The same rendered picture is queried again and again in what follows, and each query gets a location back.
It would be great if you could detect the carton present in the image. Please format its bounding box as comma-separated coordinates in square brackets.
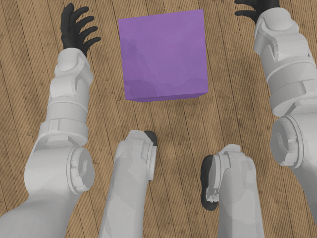
[118, 9, 209, 102]

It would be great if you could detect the robot left upper arm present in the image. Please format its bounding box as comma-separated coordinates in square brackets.
[0, 145, 95, 238]

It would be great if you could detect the robot right shin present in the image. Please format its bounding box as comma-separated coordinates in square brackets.
[206, 144, 256, 202]

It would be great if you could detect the robot right upper arm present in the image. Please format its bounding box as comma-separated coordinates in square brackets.
[269, 112, 317, 226]

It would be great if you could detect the robot right foot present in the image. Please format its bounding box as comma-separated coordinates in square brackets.
[200, 155, 218, 211]

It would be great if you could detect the right robot forearm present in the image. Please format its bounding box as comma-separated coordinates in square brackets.
[253, 7, 317, 117]

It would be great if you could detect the left robot hand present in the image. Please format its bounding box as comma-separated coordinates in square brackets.
[60, 3, 101, 57]

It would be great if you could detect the left robot forearm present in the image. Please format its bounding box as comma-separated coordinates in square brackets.
[24, 48, 94, 189]

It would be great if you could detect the right robot hand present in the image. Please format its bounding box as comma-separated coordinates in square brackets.
[235, 0, 280, 25]

